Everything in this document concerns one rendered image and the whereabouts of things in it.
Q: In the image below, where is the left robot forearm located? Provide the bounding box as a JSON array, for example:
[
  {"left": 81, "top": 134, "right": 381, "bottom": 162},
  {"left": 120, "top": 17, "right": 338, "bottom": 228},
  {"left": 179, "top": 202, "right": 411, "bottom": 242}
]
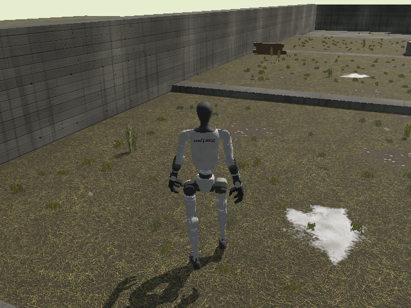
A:
[{"left": 170, "top": 155, "right": 181, "bottom": 181}]

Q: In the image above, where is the robot right shin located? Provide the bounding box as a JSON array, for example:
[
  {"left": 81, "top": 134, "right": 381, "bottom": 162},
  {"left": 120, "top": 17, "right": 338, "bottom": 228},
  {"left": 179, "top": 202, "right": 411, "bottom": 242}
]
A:
[{"left": 218, "top": 199, "right": 227, "bottom": 241}]

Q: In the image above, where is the robot left foot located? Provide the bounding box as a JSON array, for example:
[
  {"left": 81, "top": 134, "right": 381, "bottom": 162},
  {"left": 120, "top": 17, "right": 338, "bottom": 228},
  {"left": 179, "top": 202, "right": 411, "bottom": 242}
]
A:
[{"left": 189, "top": 253, "right": 201, "bottom": 270}]

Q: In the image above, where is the right robot upper arm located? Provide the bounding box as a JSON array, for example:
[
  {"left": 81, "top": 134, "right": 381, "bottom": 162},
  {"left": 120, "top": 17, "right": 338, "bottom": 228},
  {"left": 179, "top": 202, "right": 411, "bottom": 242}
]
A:
[{"left": 218, "top": 129, "right": 235, "bottom": 166}]

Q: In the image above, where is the robot left hand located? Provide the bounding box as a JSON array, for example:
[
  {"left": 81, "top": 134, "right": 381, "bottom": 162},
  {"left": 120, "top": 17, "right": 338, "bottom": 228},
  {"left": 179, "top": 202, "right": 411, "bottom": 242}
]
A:
[{"left": 168, "top": 179, "right": 184, "bottom": 193}]

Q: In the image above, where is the robot right hand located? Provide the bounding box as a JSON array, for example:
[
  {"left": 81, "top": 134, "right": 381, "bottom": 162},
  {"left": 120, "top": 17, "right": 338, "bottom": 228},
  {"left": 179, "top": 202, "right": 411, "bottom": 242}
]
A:
[{"left": 229, "top": 186, "right": 244, "bottom": 203}]

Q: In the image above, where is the left robot upper arm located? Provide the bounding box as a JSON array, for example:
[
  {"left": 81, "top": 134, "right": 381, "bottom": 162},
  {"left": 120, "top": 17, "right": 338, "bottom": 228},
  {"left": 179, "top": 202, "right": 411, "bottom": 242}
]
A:
[{"left": 175, "top": 130, "right": 191, "bottom": 165}]

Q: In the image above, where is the right robot forearm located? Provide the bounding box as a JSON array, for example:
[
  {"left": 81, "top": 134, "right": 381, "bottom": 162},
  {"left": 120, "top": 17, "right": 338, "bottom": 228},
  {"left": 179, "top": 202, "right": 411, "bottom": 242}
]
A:
[{"left": 229, "top": 156, "right": 242, "bottom": 188}]

